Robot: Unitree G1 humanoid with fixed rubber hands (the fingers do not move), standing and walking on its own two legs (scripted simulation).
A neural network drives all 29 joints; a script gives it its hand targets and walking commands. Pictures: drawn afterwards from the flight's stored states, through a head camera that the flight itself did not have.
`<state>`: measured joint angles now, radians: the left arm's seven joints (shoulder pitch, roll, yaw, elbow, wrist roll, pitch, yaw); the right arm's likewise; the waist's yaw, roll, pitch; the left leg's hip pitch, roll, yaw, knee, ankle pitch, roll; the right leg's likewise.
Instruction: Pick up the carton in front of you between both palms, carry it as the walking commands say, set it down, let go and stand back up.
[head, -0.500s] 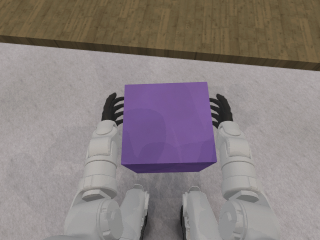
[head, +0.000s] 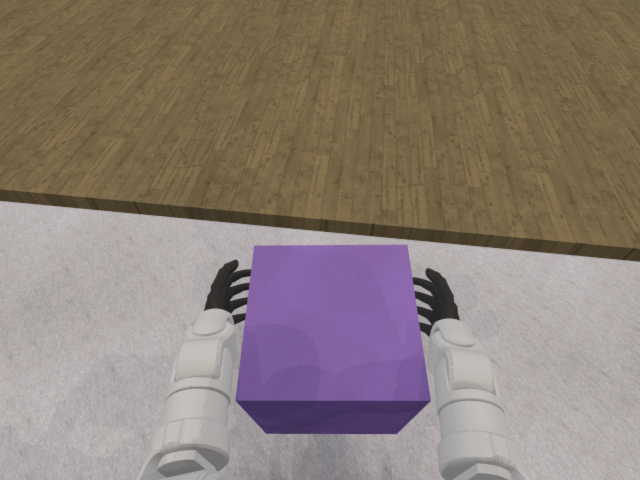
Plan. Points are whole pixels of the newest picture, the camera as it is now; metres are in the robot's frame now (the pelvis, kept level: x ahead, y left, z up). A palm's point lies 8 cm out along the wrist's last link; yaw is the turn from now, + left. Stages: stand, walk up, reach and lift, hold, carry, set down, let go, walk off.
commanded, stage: reach and lift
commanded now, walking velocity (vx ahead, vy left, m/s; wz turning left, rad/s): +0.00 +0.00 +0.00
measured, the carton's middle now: (330, 347) +0.30 +0.00 -0.07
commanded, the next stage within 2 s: hold in 1.12 s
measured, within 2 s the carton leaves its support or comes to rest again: neither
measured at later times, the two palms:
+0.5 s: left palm (212, 305) +0.30 +0.15 +0.05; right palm (456, 320) +0.29 -0.15 +0.05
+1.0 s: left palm (213, 297) +0.30 +0.15 +0.06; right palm (459, 310) +0.30 -0.15 +0.06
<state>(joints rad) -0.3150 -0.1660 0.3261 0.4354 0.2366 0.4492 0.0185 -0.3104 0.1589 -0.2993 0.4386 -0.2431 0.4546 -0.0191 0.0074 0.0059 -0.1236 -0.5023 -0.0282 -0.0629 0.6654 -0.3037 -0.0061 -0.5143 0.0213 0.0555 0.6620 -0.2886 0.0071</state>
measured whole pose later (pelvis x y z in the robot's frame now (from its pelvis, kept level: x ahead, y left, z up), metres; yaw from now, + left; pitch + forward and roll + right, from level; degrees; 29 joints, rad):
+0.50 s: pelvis -0.01 +0.00 +0.02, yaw +0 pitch -5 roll +0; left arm -0.37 -0.18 0.36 0.40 0.33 0.60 -0.02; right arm -0.36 0.18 -0.33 0.39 -0.33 0.61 0.02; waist 0.00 0.01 0.03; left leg -0.15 -0.02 -0.06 0.46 -0.22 0.00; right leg -0.17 0.02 0.07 0.45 -0.20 0.01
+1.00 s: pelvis +0.01 +0.00 +0.03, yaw +0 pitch -6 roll +0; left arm -0.28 -0.16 0.25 0.30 0.29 0.66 -0.02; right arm -0.27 0.15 -0.23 0.29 -0.29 0.68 0.01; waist 0.00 0.01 0.02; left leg -0.06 -0.01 -0.07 0.36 -0.20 0.00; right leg -0.07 0.02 0.06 0.35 -0.18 0.00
